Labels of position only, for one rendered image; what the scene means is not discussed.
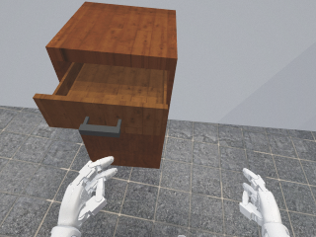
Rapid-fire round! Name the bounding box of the robot left hand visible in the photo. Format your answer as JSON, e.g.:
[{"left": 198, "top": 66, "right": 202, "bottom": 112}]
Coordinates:
[{"left": 57, "top": 156, "right": 118, "bottom": 230}]

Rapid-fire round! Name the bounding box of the robot left forearm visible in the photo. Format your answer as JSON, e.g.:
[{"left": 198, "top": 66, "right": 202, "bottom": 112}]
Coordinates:
[{"left": 50, "top": 225, "right": 82, "bottom": 237}]

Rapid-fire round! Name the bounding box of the drawer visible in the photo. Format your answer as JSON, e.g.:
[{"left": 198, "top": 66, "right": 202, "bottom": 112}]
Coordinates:
[{"left": 33, "top": 62, "right": 168, "bottom": 136}]

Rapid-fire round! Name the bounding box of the robot right forearm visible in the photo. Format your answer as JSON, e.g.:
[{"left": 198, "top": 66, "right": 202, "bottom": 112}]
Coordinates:
[{"left": 261, "top": 222, "right": 290, "bottom": 237}]

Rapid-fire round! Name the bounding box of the handle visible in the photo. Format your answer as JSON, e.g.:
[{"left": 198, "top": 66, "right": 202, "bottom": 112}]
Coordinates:
[{"left": 78, "top": 117, "right": 122, "bottom": 138}]

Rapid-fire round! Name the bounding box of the robot right hand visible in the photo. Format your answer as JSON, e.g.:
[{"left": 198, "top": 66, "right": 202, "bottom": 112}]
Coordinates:
[{"left": 239, "top": 168, "right": 282, "bottom": 227}]

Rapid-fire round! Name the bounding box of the cabinet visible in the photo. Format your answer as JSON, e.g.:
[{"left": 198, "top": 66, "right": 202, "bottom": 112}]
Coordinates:
[{"left": 45, "top": 1, "right": 178, "bottom": 169}]

